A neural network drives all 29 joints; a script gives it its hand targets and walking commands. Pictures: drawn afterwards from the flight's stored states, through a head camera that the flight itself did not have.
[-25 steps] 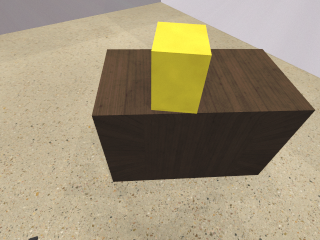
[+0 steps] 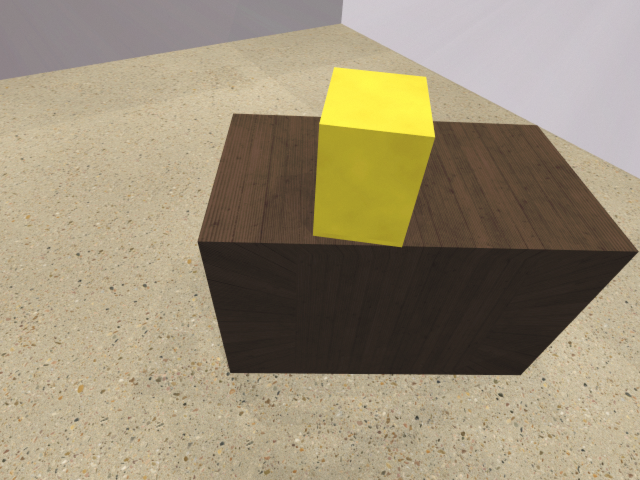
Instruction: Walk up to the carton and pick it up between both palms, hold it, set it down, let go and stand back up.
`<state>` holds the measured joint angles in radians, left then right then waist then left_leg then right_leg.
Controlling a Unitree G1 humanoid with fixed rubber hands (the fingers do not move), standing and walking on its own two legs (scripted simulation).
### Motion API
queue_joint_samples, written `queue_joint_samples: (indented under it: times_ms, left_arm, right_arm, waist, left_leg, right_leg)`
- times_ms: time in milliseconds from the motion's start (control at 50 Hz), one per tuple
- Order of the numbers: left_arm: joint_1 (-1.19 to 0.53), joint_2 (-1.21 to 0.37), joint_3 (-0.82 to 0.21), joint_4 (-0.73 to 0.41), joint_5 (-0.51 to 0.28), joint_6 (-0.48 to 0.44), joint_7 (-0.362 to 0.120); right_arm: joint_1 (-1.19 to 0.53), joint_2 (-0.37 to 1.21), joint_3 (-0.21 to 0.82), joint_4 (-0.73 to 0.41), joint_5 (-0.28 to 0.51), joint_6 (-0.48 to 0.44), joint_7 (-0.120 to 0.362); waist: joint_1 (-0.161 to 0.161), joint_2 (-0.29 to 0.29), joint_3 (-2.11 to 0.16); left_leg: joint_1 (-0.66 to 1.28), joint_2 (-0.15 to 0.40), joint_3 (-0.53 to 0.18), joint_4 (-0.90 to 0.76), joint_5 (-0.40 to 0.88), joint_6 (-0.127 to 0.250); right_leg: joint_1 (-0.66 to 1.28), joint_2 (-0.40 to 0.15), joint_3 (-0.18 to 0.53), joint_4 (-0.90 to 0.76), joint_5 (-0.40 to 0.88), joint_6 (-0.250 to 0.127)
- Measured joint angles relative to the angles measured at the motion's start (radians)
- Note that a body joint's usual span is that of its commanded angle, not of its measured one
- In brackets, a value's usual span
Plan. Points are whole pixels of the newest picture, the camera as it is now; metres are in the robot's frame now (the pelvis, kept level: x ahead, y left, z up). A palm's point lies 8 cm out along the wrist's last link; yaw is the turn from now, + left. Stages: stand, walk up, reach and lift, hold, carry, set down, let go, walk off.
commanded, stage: walk up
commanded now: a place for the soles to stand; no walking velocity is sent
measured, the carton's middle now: (368, 157) +0.77 -0.10 +0.00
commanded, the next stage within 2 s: none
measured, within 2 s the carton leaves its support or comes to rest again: neither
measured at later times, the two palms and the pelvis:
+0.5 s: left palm out of the picture +0.10 +0.26 -0.10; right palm out of the picture +0.11 -0.43 -0.10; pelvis +0.06 -0.08 -0.01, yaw -1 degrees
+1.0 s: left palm (157, 377) +0.31 +0.24 -0.11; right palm (611, 420) +0.25 -0.41 -0.07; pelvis +0.23 -0.08 +0.00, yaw +0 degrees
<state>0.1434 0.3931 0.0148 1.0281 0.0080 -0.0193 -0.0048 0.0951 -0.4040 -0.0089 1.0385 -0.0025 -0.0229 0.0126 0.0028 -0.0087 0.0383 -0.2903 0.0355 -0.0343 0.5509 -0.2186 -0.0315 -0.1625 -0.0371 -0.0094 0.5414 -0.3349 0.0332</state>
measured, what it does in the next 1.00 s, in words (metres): walks ahead: right foot, then left foot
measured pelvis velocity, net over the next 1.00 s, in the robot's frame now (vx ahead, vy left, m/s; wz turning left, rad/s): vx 0.23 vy -0.08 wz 0.00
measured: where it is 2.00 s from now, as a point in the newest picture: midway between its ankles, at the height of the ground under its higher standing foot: outside the picture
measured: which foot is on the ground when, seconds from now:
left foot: down 0.00-0.38, up 0.40-0.76, down 0.78-1.00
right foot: down 0.00-0.14, up 0.16-0.36, down 0.38-0.80, up 0.82-1.00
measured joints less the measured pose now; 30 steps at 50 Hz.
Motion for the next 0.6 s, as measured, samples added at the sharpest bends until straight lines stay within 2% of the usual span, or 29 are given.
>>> queue_joint_samples:
  times_ms: [100,120,160,200,260,340,380,400,440,460,520,560,600]
  left_arm:
    - [-0.004,0.003,0.000,0.013,-0.001,0.001,0.000]
    - [0.002,0.007,0.008,0.003,0.004,0.005,-0.008]
    - [0.029,0.025,0.027,-0.023,0.016,0.012,-0.026]
    - [0.054,0.045,0.040,-0.032,0.024,0.026,-0.037]
    - [0.065,0.073,0.060,-0.046,0.025,0.031,-0.049]
    - [0.060,0.093,0.084,-0.097,0.019,0.007,-0.071]
    - [0.076,0.100,0.097,-0.118,0.014,-0.010,-0.075]
    - [0.088,0.096,0.105,-0.121,0.017,-0.017,-0.070]
    - [0.112,0.075,0.107,-0.117,0.029,-0.013,-0.057]
    - [0.126,0.062,0.104,-0.112,0.029,-0.004,-0.052]
    - [0.178,0.037,0.094,-0.104,0.029,0.004,-0.048]
    - [0.206,0.030,0.090,-0.102,0.024,0.000,-0.048]
    - [0.226,0.036,0.085,-0.114,0.016,-0.010,-0.045]
  right_arm:
    - [-0.010,0.012,0.003,0.019,-0.004,0.004,0.002]
    - [-0.003,0.016,-0.001,0.016,-0.004,-0.001,0.005]
    - [0.025,0.023,-0.019,-0.004,-0.011,-0.021,0.010]
    - [0.055,0.019,-0.038,-0.017,-0.016,-0.037,0.006]
    - [0.113,-0.007,-0.061,-0.024,-0.028,-0.048,-0.003]
    - [0.177,-0.060,-0.081,-0.023,-0.033,-0.032,-0.006]
    - [0.182,-0.088,-0.087,-0.029,-0.033,-0.016,-0.007]
    - [0.179,-0.102,-0.089,-0.034,-0.034,-0.009,-0.011]
    - [0.168,-0.109,-0.089,-0.041,-0.026,0.002,-0.017]
    - [0.165,-0.101,-0.087,-0.043,-0.021,0.006,-0.016]
    - [0.157,-0.065,-0.067,-0.057,-0.005,0.002,-0.002]
    - [0.155,-0.045,-0.058,-0.074,0.000,-0.008,0.007]
    - [0.151,-0.028,-0.049,-0.094,-0.003,-0.020,0.017]
  waist:
    - [0.004,-0.002,0.012]
    - [0.006,-0.007,0.010]
    - [0.015,-0.027,-0.003]
    - [0.010,-0.034,-0.014]
    - [-0.022,-0.035,-0.005]
    - [-0.028,-0.039,0.023]
    - [-0.018,-0.031,0.036]
    - [-0.015,-0.011,0.042]
    - [-0.008,0.025,0.043]
    - [0.002,0.031,0.037]
    - [0.042,0.018,-0.002]
    - [0.061,0.008,-0.026]
    - [0.073,-0.015,-0.030]
  left_leg:
    - [0.008,-0.007,-0.003,-0.029,0.014,0.002]
    - [0.009,-0.009,0.000,-0.029,0.005,0.010]
    - [0.012,-0.011,0.020,-0.018,-0.038,0.025]
    - [0.024,0.001,0.036,-0.026,-0.043,0.033]
    - [0.061,0.020,0.028,-0.056,-0.024,0.044]
    - [0.093,0.041,0.025,-0.047,-0.053,0.032]
    - [0.067,0.060,0.021,0.059,-0.141,0.032]
    - [0.035,0.067,-0.008,0.148,-0.225,0.047]
    - [-0.053,0.031,-0.073,0.352,-0.298,0.060]
    - [-0.088,0.006,-0.068,0.428,-0.298,0.057]
    - [-0.164,-0.035,0.023,0.536,-0.277,0.058]
    - [-0.195,-0.044,0.055,0.543,-0.227,0.051]
    - [-0.204,-0.039,0.081,0.479,-0.181,0.044]
  right_leg:
    - [0.010,-0.007,-0.005,-0.029,0.012,0.004]
    - [0.006,-0.009,-0.004,-0.018,-0.009,-0.007]
    - [-0.031,-0.013,0.008,0.072,-0.140,-0.039]
    - [-0.108,0.004,0.023,0.228,-0.199,-0.057]
    - [-0.189,0.009,0.020,0.329,-0.175,-0.059]
    - [-0.223,-0.031,0.016,0.193,-0.082,-0.056]
    - [-0.203,-0.032,0.007,0.113,0.036,-0.045]
    - [-0.208,-0.016,-0.007,0.132,0.099,-0.035]
    - [-0.205,0.005,-0.039,0.176,0.075,-0.034]
    - [-0.188,0.008,-0.048,0.168,0.052,-0.042]
    - [-0.131,0.009,-0.043,0.092,-0.006,-0.072]
    - [-0.087,0.014,-0.042,0.016,-0.022,-0.086]
    - [-0.054,0.012,-0.038,-0.048,0.022,-0.103]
